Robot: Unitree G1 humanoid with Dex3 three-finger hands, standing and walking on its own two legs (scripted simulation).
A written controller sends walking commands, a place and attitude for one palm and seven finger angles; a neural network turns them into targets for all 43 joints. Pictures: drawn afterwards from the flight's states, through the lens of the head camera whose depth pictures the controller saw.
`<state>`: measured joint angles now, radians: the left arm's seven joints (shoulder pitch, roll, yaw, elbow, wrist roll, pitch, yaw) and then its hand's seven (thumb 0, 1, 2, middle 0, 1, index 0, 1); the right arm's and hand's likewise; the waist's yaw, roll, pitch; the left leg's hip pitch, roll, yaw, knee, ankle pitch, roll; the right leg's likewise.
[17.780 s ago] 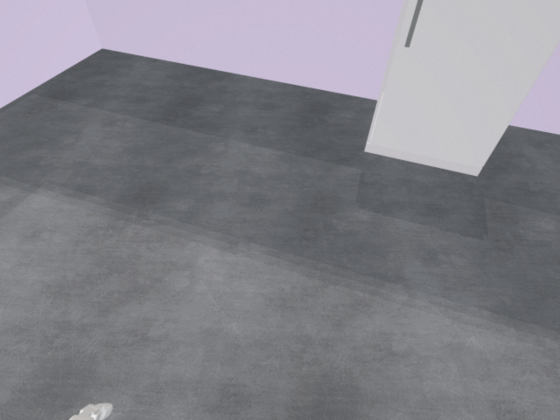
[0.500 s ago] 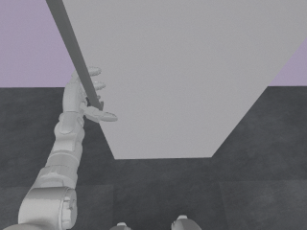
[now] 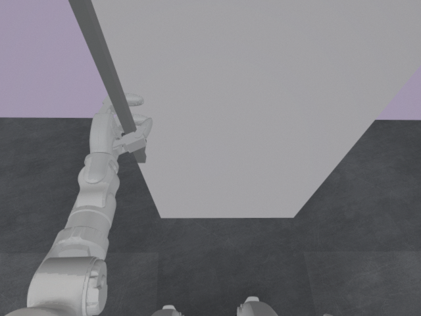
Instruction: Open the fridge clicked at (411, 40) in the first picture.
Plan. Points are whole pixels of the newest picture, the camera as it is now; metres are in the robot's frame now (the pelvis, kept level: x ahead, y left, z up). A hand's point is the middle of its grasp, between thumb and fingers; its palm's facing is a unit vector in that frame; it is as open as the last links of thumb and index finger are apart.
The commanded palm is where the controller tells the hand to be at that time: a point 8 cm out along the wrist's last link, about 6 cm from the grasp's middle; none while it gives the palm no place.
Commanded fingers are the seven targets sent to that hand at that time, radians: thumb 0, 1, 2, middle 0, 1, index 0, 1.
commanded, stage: grip the handle and tug to test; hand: left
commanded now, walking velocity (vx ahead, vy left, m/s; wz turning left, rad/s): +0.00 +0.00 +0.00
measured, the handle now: (121, 94) +0.49 +0.17 +0.13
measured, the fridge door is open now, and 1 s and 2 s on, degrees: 0 3 27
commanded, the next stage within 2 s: pull the door a little, standing still in 0.82 s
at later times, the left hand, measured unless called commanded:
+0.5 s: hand (138, 133) +0.44 +0.14 +0.08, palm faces +0.02 -1.00 -0.01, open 5.4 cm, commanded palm +0.40 +0.18 +0.08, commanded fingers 0.00 0.90 0.90 -0.45 -1.40 -0.45 -1.40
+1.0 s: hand (136, 145) +0.41 +0.14 +0.08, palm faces -0.02 -1.00 -0.01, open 5.4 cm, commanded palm +0.37 +0.19 +0.08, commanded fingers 0.00 0.90 0.90 -0.45 -1.40 -0.45 -1.40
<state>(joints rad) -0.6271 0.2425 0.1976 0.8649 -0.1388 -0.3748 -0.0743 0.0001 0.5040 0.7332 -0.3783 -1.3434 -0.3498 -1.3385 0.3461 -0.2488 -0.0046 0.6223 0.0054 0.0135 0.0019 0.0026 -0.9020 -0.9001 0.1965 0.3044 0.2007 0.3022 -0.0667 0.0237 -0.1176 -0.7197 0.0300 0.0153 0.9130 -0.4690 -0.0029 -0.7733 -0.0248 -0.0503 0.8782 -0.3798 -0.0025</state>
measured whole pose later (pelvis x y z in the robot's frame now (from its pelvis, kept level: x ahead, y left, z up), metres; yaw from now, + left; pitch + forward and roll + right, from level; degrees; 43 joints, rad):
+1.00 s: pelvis +0.03 +0.01 +0.01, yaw +0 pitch +15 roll -1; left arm -0.36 0.18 0.14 0.56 -0.15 -0.32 -0.10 0.01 0.77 0.81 -0.40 -1.40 -0.38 -1.40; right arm 0.32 -0.24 -0.01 0.58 0.01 0.03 0.01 0.00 -0.90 -0.90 0.20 0.30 0.20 0.30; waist -0.04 0.03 -0.13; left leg -0.62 0.03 0.02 0.85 -0.48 0.00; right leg -0.68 -0.02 -0.04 0.82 -0.40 0.01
